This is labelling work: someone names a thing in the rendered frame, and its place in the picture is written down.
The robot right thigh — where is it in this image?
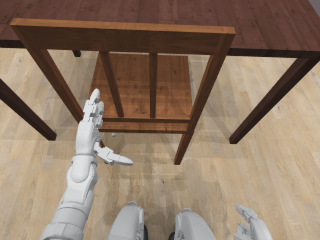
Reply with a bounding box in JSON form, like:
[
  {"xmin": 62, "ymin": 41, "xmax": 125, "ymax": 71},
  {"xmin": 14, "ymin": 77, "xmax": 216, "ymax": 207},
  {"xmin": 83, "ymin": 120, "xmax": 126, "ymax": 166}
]
[{"xmin": 175, "ymin": 211, "xmax": 217, "ymax": 240}]

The robot right shin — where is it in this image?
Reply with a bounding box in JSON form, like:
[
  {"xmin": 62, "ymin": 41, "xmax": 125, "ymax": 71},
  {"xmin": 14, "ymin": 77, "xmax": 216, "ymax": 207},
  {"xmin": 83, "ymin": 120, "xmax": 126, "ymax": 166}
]
[{"xmin": 174, "ymin": 208, "xmax": 192, "ymax": 240}]

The robot left forearm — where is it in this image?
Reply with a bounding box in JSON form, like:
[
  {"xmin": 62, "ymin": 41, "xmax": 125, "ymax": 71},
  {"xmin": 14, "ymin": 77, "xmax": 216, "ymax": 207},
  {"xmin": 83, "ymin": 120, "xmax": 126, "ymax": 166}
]
[{"xmin": 39, "ymin": 154, "xmax": 98, "ymax": 240}]

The chair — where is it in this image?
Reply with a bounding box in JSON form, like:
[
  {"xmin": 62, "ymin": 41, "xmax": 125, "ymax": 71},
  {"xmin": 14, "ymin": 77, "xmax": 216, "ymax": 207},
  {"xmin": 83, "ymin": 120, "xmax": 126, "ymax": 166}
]
[{"xmin": 10, "ymin": 18, "xmax": 236, "ymax": 165}]

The table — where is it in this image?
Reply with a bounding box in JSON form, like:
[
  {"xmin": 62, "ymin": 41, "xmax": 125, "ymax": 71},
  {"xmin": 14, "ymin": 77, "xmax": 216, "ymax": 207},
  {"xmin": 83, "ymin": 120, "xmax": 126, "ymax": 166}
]
[{"xmin": 0, "ymin": 0, "xmax": 320, "ymax": 144}]

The right robot hand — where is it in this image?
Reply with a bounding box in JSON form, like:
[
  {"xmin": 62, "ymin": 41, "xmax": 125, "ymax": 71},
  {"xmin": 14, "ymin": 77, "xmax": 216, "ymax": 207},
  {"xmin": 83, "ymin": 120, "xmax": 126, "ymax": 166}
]
[{"xmin": 234, "ymin": 204, "xmax": 273, "ymax": 240}]

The left robot hand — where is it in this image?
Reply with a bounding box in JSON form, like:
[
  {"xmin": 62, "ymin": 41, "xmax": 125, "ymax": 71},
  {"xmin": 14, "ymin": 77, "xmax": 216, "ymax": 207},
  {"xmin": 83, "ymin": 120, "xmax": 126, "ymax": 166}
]
[{"xmin": 75, "ymin": 88, "xmax": 133, "ymax": 166}]

